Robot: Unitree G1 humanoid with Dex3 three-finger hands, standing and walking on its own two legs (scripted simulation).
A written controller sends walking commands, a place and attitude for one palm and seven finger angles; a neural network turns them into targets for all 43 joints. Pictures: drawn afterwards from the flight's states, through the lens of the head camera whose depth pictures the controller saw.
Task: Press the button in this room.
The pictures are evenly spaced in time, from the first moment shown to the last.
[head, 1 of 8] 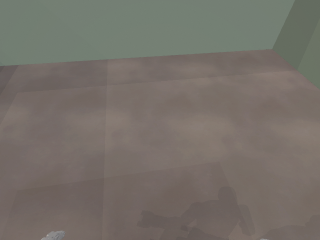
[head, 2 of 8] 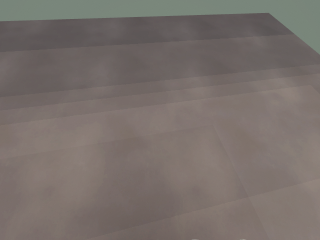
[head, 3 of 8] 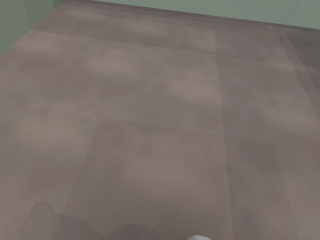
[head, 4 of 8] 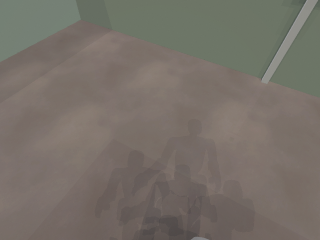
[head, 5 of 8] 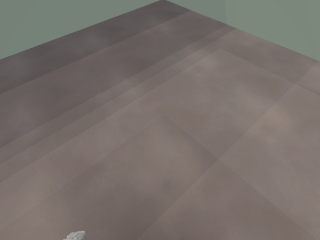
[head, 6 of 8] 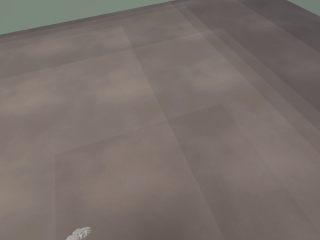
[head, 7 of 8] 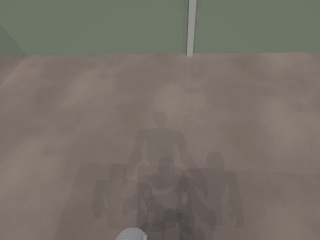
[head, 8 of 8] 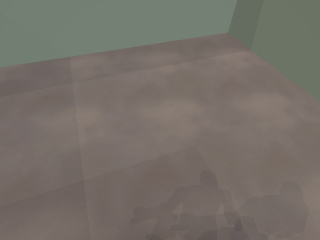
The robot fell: no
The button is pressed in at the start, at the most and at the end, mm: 0 0 0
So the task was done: no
